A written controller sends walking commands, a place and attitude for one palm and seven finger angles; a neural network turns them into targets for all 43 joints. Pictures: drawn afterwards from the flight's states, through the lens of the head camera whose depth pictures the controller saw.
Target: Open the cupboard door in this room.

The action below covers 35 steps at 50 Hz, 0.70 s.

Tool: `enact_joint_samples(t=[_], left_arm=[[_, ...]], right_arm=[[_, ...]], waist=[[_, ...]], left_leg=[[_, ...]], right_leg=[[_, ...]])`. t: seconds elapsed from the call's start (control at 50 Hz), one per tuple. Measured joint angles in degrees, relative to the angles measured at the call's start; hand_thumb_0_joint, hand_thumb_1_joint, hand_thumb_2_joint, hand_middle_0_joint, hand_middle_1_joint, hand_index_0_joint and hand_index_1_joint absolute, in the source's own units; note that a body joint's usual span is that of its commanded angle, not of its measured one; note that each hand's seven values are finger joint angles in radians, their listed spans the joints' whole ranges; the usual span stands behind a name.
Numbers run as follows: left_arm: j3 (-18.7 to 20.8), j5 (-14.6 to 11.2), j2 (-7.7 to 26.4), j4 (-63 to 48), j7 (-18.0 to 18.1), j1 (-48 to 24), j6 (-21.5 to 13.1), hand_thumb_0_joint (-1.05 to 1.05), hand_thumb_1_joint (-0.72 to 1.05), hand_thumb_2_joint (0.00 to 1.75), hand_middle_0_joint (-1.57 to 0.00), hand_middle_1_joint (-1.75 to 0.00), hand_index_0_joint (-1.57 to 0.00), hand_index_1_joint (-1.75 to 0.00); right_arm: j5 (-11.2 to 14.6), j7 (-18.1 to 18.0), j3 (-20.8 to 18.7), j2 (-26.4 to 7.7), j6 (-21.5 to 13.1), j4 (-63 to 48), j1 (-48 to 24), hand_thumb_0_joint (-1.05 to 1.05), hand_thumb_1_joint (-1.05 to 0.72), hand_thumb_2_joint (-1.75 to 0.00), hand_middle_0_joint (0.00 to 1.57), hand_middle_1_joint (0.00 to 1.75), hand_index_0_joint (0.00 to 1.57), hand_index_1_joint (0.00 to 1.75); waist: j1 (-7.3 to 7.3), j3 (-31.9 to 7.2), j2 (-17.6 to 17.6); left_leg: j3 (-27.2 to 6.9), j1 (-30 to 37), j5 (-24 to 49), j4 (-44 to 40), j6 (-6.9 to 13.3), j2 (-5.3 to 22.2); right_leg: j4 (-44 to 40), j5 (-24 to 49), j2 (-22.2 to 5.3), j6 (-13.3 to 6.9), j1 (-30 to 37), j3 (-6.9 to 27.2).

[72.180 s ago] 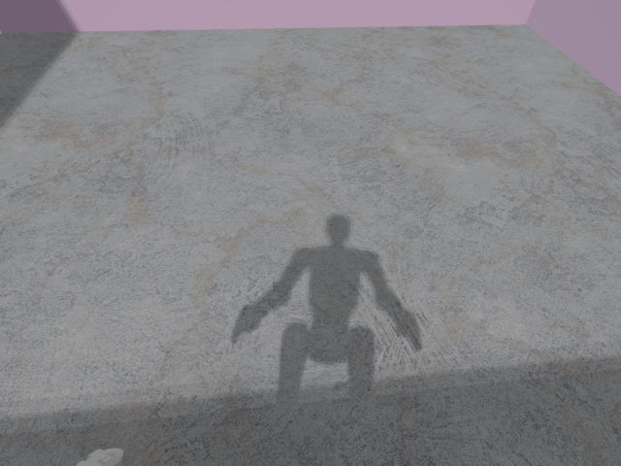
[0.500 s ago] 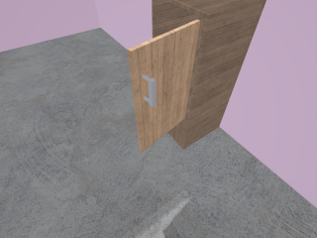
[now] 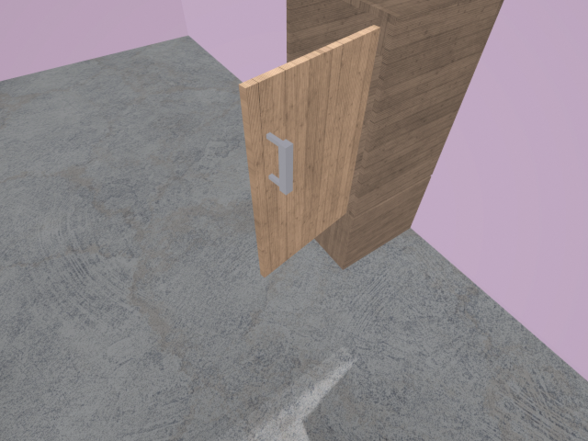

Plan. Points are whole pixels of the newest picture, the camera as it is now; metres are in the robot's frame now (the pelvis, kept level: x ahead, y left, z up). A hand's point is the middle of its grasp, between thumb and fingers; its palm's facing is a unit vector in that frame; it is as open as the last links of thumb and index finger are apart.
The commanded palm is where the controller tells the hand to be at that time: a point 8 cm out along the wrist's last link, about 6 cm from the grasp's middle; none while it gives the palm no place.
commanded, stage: look to check the result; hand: left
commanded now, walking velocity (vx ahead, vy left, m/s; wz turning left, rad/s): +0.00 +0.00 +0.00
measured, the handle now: (279, 163) +0.61 +0.07 +0.00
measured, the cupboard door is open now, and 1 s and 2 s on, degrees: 100 100 100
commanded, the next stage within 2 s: stand and wait in 0.24 s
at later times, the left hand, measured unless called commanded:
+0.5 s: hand out of the picture +0.01 +0.16 -0.17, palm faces +0.03 -0.98 -0.19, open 7.4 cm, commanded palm none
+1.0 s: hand out of the picture +0.00 +0.14 -0.17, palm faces +0.04 -0.98 -0.19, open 7.4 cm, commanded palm none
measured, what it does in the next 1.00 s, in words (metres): stands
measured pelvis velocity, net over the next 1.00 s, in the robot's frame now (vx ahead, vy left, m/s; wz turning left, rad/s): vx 0.02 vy -0.02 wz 0.00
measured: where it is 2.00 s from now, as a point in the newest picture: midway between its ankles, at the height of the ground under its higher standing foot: outside the picture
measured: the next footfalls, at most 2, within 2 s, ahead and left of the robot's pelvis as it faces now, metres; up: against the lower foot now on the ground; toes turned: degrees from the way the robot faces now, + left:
none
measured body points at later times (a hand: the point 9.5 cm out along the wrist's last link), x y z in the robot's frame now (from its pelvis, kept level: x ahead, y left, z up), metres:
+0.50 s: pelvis +0.01 -0.01 +0.00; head +0.03 -0.01 +0.45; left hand +0.01 +0.21 -0.16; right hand +0.01 -0.23 -0.16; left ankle +0.03 +0.11 -0.74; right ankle -0.02 -0.11 -0.74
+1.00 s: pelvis +0.02 -0.02 +0.00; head +0.03 -0.02 +0.45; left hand +0.00 +0.20 -0.16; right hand +0.02 -0.24 -0.16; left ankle +0.03 +0.11 -0.74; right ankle -0.02 -0.11 -0.74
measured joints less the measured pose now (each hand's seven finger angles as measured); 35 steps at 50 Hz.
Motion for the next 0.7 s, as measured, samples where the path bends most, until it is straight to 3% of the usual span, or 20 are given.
enact_joint_samples(t=[0.7], left_arm=[[-0.2,-0.1,0.5,-0.2,0.0,-1.3,-0.6,0.01,0.91,0.90,-0.20,-0.30,-0.20,-0.30]], right_arm=[[0.1,-0.1,0.2,-0.7,-0.3,0.5,-0.7,0.00,-0.92,-0.90,0.20,0.30,0.19,0.29]], waist=[[-0.14,-0.5,-0.1]], left_leg=[[-0.4,2.2,-0.5,-1.6,-1.2,0.7]], right_leg=[[-2.1,-0.5,0.9,-0.9,2.4,-0.3]])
